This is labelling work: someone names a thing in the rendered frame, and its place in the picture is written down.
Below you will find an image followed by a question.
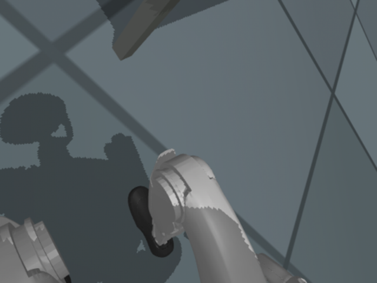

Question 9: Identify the right robot hand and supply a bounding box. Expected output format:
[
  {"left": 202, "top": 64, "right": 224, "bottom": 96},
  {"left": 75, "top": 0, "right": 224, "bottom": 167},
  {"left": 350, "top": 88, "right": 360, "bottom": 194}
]
[{"left": 256, "top": 253, "right": 293, "bottom": 283}]

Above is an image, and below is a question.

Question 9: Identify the right robot foot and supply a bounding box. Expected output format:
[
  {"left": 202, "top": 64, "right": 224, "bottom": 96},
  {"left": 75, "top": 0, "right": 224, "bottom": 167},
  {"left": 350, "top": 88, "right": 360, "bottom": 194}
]
[{"left": 128, "top": 186, "right": 174, "bottom": 258}]

